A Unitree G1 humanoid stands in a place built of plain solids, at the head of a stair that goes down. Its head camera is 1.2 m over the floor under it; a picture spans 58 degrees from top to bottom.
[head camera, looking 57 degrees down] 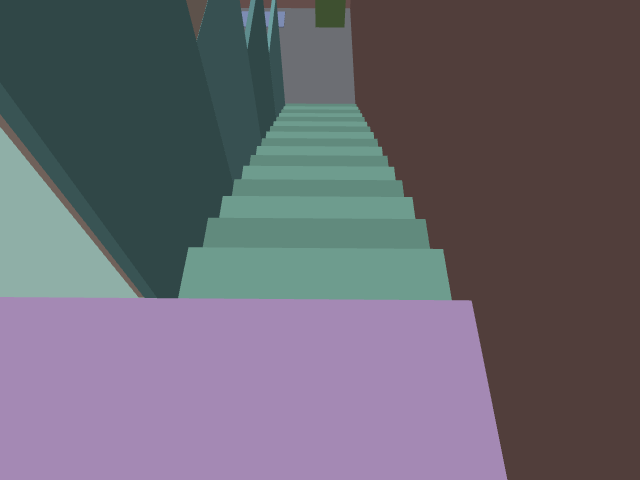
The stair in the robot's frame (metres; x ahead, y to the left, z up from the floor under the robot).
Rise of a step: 0.17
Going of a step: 0.26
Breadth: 0.95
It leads straight ahead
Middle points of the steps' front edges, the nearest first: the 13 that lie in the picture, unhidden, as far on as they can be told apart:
0.56 0.02 0.00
0.85 0.02 -0.17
1.11 0.01 -0.33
1.36 0.01 -0.50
1.62 0.01 -0.66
1.87 0.01 -0.83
2.13 0.01 -1.00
2.38 0.00 -1.16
2.64 0.00 -1.33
2.89 0.00 -1.50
3.15 0.00 -1.66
3.40 0.00 -1.83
3.66 -0.01 -2.00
